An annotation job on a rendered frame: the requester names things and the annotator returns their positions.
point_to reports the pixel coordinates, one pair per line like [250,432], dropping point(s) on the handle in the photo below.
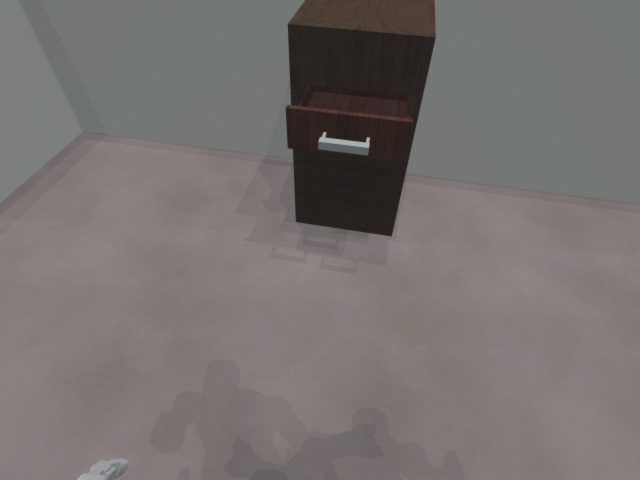
[345,146]

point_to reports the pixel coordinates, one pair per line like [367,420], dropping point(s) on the robot left hand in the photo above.
[103,470]

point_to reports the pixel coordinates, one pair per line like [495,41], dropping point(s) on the drawer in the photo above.
[351,115]

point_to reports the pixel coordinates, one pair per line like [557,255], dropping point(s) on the cabinet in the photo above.
[380,46]

